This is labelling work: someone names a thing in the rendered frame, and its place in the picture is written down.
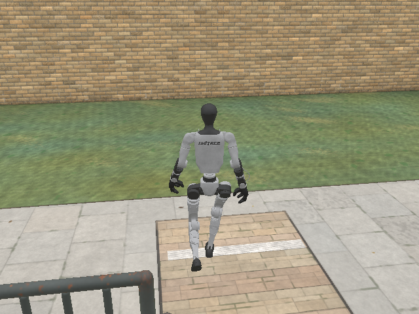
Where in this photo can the robot right forearm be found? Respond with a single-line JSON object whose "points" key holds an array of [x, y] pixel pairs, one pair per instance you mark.
{"points": [[240, 176]]}

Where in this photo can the robot right thigh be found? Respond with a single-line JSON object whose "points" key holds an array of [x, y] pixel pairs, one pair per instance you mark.
{"points": [[224, 191]]}

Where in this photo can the right robot upper arm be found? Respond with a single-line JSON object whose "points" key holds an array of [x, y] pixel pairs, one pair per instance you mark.
{"points": [[232, 148]]}

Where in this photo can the robot left forearm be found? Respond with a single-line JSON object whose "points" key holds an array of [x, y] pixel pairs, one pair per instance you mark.
{"points": [[176, 172]]}

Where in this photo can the left robot hand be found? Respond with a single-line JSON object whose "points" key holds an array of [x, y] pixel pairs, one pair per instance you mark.
{"points": [[177, 184]]}

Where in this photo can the humanoid robot torso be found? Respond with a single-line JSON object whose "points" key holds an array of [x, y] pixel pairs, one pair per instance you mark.
{"points": [[209, 152]]}

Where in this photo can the left robot upper arm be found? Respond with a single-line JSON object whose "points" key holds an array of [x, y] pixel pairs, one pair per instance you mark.
{"points": [[185, 148]]}

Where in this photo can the right robot hand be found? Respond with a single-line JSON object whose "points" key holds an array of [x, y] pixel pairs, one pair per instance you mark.
{"points": [[243, 193]]}

